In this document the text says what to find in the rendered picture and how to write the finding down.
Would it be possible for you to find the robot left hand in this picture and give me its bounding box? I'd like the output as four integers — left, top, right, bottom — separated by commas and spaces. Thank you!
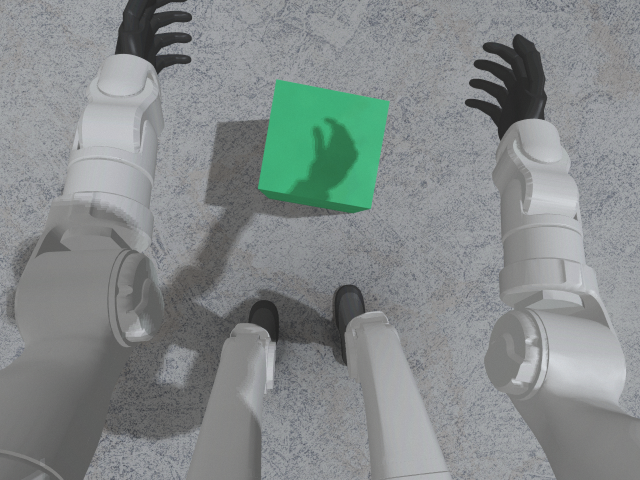
115, 0, 192, 75

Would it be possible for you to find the robot right hand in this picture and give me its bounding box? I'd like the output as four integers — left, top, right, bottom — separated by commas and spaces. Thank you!
465, 34, 547, 141

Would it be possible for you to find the right robot upper arm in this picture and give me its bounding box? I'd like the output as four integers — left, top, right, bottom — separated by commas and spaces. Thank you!
484, 307, 640, 480

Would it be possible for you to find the robot foot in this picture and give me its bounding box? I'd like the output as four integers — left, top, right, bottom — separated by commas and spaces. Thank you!
335, 285, 365, 365
248, 300, 279, 344

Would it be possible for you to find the carton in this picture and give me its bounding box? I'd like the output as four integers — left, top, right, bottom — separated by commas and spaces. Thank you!
258, 79, 390, 213

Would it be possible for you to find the right robot forearm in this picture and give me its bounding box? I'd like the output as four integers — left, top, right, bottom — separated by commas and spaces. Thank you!
492, 119, 626, 395

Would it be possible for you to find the robot right foot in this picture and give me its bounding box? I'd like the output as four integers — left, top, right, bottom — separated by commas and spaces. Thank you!
335, 285, 365, 365

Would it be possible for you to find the robot left foot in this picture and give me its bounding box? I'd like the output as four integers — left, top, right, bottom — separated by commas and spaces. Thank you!
248, 300, 279, 344

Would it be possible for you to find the left robot forearm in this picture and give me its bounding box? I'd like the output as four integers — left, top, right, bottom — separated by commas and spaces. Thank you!
14, 54, 164, 340

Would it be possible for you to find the left robot upper arm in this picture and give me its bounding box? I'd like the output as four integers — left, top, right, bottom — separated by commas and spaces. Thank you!
0, 248, 164, 480

